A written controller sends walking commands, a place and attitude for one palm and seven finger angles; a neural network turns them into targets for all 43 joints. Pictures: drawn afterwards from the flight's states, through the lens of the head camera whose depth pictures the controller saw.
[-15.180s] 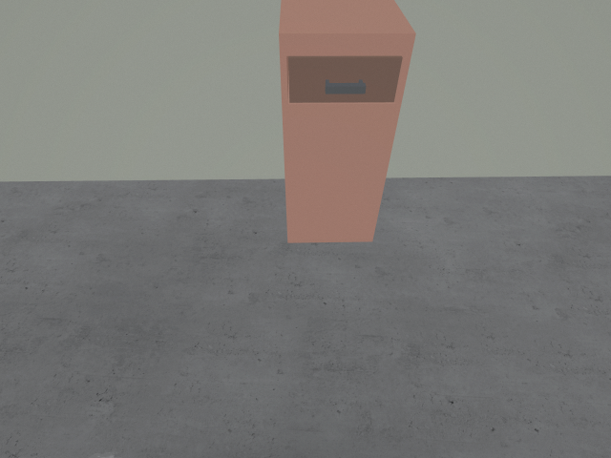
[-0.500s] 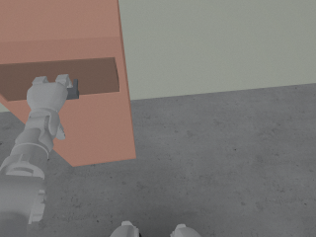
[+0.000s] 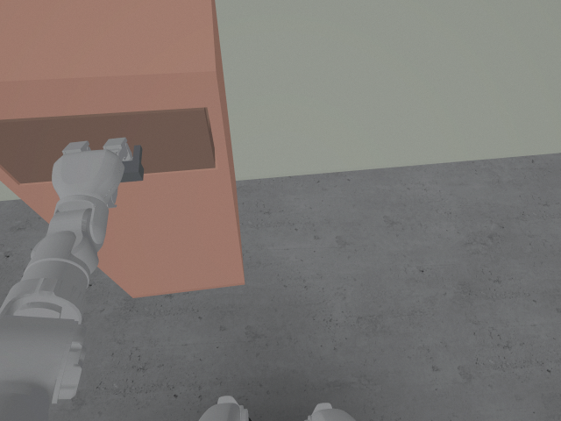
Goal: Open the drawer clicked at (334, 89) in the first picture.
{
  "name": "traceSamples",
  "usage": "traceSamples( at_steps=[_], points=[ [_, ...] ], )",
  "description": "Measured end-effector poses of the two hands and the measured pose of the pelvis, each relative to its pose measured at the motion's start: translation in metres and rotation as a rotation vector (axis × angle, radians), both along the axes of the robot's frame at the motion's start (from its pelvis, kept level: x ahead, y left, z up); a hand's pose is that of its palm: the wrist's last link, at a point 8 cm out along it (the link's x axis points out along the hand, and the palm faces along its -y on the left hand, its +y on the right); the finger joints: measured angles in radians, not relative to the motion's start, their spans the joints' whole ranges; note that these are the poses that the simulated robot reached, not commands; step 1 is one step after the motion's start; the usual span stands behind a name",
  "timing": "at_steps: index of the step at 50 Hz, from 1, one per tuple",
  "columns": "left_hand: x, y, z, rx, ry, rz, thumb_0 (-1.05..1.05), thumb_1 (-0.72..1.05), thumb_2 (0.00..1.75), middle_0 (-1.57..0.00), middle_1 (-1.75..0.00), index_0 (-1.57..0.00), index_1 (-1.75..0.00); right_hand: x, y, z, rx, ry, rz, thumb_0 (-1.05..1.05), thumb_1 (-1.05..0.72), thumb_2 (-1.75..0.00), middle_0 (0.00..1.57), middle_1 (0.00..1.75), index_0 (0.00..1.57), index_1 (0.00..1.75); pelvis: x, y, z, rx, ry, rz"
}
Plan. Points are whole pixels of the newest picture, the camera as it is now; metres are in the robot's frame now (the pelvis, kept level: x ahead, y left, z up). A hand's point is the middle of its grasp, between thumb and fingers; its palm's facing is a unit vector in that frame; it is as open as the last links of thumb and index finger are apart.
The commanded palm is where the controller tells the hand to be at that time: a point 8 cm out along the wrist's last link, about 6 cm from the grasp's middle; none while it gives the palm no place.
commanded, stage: close the thumb around the handle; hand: left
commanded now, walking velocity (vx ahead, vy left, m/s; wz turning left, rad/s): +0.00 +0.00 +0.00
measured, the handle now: (103, 163) +0.50 +0.27 +0.02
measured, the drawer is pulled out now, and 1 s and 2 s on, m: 0.00 0.09 0.20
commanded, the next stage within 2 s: pull the drawer open in 0.12 s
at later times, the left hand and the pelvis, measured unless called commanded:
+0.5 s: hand (105, 203) +0.44 +0.26 +0.00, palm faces -0.06 -0.05 -1.00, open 5.5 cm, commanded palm +0.40 +0.26 +0.06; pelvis +0.01 +0.00 +0.01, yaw -1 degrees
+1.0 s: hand (99, 248) +0.36 +0.25 +0.00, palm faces -0.03 -0.05 -1.00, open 5.5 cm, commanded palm +0.33 +0.25 +0.06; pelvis +0.02 +0.00 +0.01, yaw +0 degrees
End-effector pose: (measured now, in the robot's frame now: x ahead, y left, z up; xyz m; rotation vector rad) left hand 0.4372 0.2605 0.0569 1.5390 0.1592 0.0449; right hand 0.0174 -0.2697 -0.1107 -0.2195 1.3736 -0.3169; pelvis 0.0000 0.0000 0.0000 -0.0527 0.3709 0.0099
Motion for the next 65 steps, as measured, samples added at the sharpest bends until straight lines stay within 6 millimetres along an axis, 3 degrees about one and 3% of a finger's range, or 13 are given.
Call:
traceSamples(
  at_steps=[3, 23, 30, 49, 56, 65],
  points=[
    [-0.001, 0.000, 0.000, 0.004, 0.003, -0.003, 0.00, 0.71, 0.82, -0.38, -1.33, -0.41, -1.34, 0.001, 0.000, 0.000, 0.002, -0.002, -0.003, 0.00, -0.90, -0.89, 0.20, 0.30, 0.20, 0.30, 0.001, 0.000, 0.000, 0.000, -0.001, -0.002],
    [-0.010, 0.000, -0.001, -0.013, -0.009, -0.011, 0.01, 0.73, 0.78, -0.33, -1.35, -0.41, -1.35, 0.005, 0.003, 0.003, 0.016, -0.008, -0.032, 0.00, -0.90, -0.89, 0.20, 0.30, 0.20, 0.30, 0.009, 0.003, 0.005, 0.005, -0.017, -0.024],
    [-0.026, -0.001, -0.002, -0.022, -0.025, -0.018, 0.01, 0.73, 0.79, -0.31, -1.35, -0.41, -1.35, 0.026, 0.007, 0.006, 0.032, -0.050, -0.020, 0.00, -0.90, -0.89, 0.20, 0.30, 0.20, 0.30, 0.015, 0.005, 0.009, 0.007, -0.038, -0.026],
    [-0.090, -0.008, -0.003, -0.021, -0.045, -0.007, 0.01, 0.72, 0.82, -0.30, -1.35, -0.41, -1.35, 0.111, 0.017, 0.016, 0.054, -0.264, 0.103, 0.00, -0.90, -0.90, 0.20, 0.30, 0.20, 0.30, 0.016, 0.005, 0.014, 0.014, -0.102, -0.001],
    [-0.105, -0.010, -0.002, -0.018, -0.038, 0.004, 0.01, 0.72, 0.82, -0.31, -1.35, -0.42, -1.35, 0.121, 0.019, 0.018, 0.060, -0.305, 0.127, 0.00, -0.90, -0.90, 0.20, 0.30, 0.20, 0.30, 0.012, 0.000, 0.014, 0.019, -0.121, 0.004],
    [-0.125, -0.013, -0.002, -0.021, -0.037, 0.018, 0.02, 0.71, 0.81, -0.31, -1.35, -0.42, -1.35, 0.116, 0.014, 0.016, 0.070, -0.319, 0.123, 0.01, -0.90, -0.90, 0.20, 0.30, 0.20, 0.30, 0.009, -0.005, 0.014, 0.026, -0.136, -0.001]
  ],
)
